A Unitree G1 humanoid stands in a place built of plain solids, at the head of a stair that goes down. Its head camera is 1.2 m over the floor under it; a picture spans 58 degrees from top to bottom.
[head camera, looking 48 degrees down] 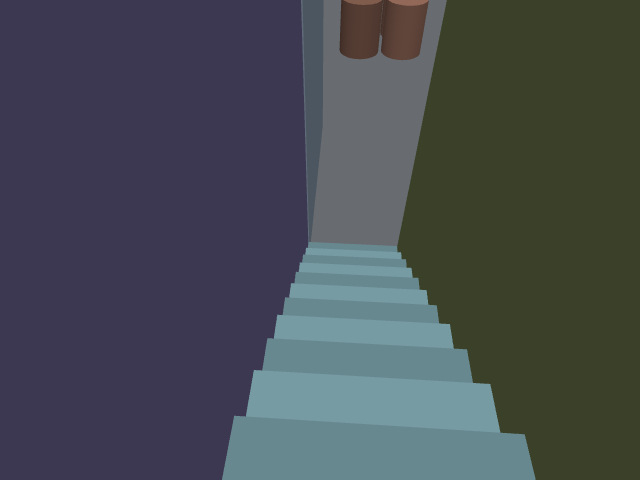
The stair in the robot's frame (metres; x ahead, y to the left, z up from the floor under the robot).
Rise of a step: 0.19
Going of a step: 0.25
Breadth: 0.90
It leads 4 degrees to the right of straight ahead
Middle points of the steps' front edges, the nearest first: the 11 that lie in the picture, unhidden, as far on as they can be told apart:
0.48 -0.18 -0.19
0.72 -0.19 -0.38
0.96 -0.21 -0.57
1.21 -0.22 -0.76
1.45 -0.24 -0.95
1.70 -0.26 -1.15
1.94 -0.27 -1.34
2.19 -0.29 -1.53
2.43 -0.30 -1.72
2.68 -0.32 -1.91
2.92 -0.33 -2.10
